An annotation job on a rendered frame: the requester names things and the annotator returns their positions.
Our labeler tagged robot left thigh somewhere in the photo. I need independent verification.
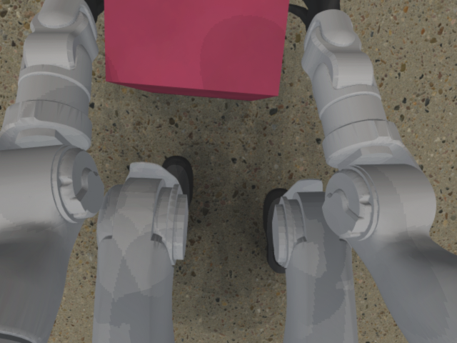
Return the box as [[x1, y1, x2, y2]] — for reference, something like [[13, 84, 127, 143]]
[[92, 177, 189, 343]]

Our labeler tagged left robot upper arm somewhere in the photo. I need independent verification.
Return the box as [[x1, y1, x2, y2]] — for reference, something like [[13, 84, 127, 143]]
[[0, 144, 104, 343]]

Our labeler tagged robot right thigh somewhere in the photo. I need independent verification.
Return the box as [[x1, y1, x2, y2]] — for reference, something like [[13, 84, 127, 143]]
[[272, 192, 358, 343]]

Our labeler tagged right robot forearm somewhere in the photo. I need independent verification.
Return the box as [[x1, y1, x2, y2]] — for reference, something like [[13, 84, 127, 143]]
[[301, 9, 436, 197]]

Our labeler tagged left robot hand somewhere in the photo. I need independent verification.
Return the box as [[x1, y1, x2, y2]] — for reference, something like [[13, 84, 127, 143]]
[[84, 0, 104, 23]]

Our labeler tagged robot thigh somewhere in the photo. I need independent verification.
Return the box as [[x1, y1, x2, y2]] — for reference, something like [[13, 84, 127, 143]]
[[92, 177, 189, 343], [272, 192, 358, 343]]

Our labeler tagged left robot forearm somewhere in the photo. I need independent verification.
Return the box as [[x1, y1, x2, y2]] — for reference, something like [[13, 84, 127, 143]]
[[0, 0, 99, 151]]

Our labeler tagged right robot hand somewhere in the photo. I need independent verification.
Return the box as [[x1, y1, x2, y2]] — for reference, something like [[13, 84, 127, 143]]
[[288, 0, 341, 32]]

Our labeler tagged carton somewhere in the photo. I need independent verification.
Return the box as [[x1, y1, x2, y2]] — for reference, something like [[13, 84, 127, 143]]
[[104, 0, 289, 101]]

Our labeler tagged right robot upper arm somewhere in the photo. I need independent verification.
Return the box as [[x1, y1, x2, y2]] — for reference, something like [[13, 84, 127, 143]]
[[322, 164, 457, 343]]

